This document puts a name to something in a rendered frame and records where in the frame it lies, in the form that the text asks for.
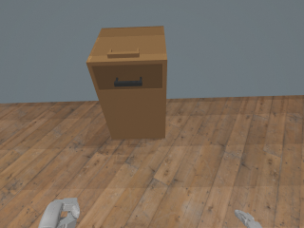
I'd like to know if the robot left hand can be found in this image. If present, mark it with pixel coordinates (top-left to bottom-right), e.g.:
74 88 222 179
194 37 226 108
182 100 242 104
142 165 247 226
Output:
38 198 80 228

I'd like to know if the cabinet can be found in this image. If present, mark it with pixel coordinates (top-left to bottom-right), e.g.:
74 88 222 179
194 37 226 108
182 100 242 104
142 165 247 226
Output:
86 26 167 140

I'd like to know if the drawer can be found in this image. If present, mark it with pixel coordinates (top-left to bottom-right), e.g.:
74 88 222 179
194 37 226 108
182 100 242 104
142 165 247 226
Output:
92 64 162 90

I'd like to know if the handle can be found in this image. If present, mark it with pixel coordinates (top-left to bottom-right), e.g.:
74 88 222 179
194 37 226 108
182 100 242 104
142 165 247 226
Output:
114 77 143 87
106 51 140 59

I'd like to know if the robot right hand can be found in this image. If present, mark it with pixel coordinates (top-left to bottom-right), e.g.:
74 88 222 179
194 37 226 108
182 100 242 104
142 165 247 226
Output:
234 209 262 228

